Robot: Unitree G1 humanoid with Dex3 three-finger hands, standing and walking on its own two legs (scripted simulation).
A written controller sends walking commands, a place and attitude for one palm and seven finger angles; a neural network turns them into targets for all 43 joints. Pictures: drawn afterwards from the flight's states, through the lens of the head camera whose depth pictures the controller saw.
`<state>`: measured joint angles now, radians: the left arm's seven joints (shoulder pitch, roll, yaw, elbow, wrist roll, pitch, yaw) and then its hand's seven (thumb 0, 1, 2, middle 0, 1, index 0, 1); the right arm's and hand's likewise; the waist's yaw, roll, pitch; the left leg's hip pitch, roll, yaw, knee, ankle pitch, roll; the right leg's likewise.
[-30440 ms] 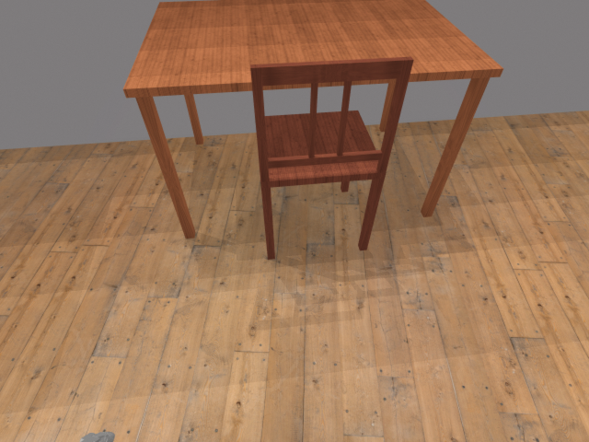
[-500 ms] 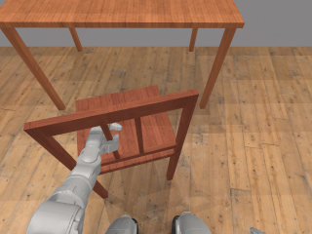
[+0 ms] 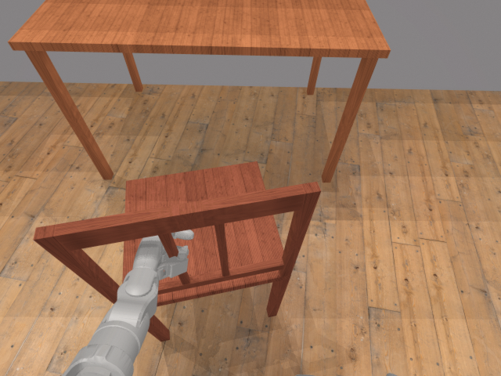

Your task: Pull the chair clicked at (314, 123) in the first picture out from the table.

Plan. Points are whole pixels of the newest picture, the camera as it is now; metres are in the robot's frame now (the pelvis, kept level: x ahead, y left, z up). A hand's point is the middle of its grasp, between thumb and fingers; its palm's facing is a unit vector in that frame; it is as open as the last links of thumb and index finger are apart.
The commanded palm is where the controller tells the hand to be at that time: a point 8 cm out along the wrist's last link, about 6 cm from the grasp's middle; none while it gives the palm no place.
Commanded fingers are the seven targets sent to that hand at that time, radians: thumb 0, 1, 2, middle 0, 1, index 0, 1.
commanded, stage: stop walking, hand still on the chair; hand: left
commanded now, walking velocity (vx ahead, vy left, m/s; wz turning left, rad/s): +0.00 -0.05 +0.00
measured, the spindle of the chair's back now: (176, 259) +0.33 +0.16 -0.11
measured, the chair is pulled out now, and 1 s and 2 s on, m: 0.54 0.61 0.61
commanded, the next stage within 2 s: open the thumb and straighten the fingers in 0.66 s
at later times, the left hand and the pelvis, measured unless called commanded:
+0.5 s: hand (178, 293) +0.25 +0.13 -0.06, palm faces +0.08 -0.98 -0.17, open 5.1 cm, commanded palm +0.23 +0.18 -0.05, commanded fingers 0.00 0.90 0.90 -0.50 -1.45 -0.50 -1.45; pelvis +0.01 -0.02 +0.01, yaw -2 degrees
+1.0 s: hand (176, 292) +0.25 +0.14 -0.06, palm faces +0.02 -0.99 -0.15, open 7.6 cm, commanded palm +0.23 +0.19 -0.04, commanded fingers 0.00 -0.55 0.20 -0.43 -1.23 -0.43 -1.23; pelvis +0.01 -0.01 -0.01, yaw +0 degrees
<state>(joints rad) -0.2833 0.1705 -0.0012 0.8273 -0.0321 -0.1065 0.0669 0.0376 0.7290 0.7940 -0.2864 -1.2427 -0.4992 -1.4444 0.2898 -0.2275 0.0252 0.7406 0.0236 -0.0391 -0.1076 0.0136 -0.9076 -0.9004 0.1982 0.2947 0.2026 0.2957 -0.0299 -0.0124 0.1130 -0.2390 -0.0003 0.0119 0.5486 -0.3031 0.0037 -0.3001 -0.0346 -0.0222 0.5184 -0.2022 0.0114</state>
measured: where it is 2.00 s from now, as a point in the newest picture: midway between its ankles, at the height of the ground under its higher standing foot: outside the picture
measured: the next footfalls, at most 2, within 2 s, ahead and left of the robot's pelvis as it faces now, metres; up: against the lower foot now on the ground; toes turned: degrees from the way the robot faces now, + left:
none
